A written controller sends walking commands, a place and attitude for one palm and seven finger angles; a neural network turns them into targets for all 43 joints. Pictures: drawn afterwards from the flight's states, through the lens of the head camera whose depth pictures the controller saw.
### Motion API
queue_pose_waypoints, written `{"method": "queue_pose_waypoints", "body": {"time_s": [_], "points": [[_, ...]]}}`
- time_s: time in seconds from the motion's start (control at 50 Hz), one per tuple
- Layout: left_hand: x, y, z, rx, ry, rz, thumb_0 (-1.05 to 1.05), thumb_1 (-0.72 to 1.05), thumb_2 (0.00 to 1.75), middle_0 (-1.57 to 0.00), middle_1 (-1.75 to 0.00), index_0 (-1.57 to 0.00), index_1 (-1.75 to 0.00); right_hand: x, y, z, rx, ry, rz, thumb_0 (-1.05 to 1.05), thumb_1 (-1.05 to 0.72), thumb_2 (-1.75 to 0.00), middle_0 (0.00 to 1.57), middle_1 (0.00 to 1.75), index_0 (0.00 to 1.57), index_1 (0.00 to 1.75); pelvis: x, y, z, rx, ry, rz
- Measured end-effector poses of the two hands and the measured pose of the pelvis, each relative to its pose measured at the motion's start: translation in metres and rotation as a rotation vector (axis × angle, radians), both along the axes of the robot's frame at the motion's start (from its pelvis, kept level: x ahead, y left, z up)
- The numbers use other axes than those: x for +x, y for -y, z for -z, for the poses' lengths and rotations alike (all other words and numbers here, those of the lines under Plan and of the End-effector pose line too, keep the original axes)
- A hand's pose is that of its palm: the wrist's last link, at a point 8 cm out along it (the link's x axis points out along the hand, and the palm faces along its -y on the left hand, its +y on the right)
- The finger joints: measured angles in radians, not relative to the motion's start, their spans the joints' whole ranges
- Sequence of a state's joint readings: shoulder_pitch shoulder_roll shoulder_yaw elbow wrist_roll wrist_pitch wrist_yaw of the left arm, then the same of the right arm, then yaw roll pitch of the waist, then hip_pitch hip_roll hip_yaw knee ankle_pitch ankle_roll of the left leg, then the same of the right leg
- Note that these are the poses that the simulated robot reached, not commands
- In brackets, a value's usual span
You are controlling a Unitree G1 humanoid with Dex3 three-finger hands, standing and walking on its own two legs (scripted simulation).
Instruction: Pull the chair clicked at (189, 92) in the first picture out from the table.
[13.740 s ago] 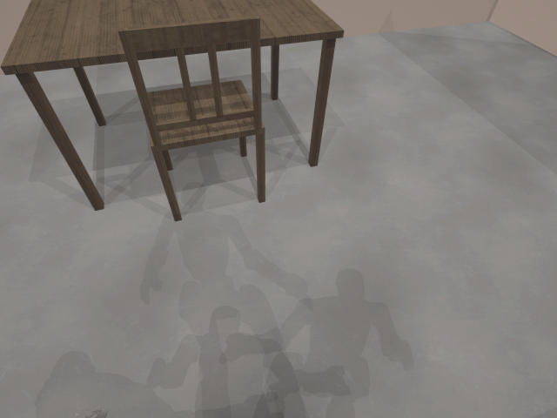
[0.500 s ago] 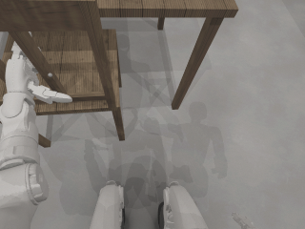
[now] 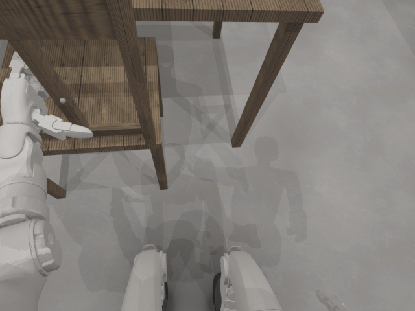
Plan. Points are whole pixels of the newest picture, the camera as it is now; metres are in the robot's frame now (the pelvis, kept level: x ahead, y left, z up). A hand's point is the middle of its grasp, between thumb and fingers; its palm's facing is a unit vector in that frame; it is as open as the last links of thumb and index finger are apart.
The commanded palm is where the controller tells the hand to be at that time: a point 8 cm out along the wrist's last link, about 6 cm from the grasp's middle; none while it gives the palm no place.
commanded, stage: hook a spindle and tug to test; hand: left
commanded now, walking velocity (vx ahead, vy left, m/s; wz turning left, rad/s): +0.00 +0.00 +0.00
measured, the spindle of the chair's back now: out of the picture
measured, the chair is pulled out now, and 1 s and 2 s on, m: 0.00 0.00 0.05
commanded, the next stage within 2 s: step backward, pulling the chair out in 1.46 s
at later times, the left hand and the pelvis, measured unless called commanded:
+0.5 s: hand (65, 98) +0.48 +0.25 +0.05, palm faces +0.12 -0.99 -0.04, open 12.4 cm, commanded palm +0.46 +0.28 +0.05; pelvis +0.00 +0.00 +0.00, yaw +0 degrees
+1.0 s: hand (65, 98) +0.48 +0.25 +0.05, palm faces +0.13 -0.99 -0.02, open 5.5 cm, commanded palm +0.45 +0.28 +0.05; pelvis +0.01 +0.00 +0.01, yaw +0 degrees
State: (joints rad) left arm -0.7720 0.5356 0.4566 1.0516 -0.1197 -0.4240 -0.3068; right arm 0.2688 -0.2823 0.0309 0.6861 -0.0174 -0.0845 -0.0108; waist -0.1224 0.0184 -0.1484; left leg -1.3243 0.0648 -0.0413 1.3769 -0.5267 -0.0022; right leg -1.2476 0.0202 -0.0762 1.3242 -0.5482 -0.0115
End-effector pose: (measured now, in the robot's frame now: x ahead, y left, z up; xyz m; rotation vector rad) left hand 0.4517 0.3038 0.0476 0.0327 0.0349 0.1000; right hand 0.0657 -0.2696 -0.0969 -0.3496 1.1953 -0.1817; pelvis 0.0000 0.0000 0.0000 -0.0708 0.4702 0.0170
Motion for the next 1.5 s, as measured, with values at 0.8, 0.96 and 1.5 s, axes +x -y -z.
{"method": "queue_pose_waypoints", "body": {"time_s": [0.8,0.96,1.5], "points": [[0.003,0.004,-0.002,-0.004,0.007,-0.021,0.0,0.54,0.75,-0.46,-1.4,-0.44,-1.43,0.002,-0.004,-0.005,0.01,-0.024,0.015,0.0,-0.9,-0.9,0.2,0.3,0.21,0.3,0.007,-0.003,-0.006,0.001,0.002,-0.001],[0.003,0.005,-0.002,-0.008,0.006,-0.024,0.01,0.69,0.8,-0.44,-1.41,-0.42,-1.45,0.007,-0.006,-0.007,0.018,-0.014,0.019,0.0,-0.9,-0.9,0.2,0.3,0.21,0.3,0.01,-0.004,-0.008,0.001,0.004,0.002],[-0.023,0.01,-0.003,-0.007,-0.001,-0.015,0.01,0.72,0.79,-0.39,-1.44,-0.37,-1.45,0.045,-0.015,-0.02,0.053,0.063,0.021,0.0,-0.9,-0.9,0.2,0.3,0.21,0.3,0.028,-0.008,-0.022,0.011,0.029,0.014]]}}
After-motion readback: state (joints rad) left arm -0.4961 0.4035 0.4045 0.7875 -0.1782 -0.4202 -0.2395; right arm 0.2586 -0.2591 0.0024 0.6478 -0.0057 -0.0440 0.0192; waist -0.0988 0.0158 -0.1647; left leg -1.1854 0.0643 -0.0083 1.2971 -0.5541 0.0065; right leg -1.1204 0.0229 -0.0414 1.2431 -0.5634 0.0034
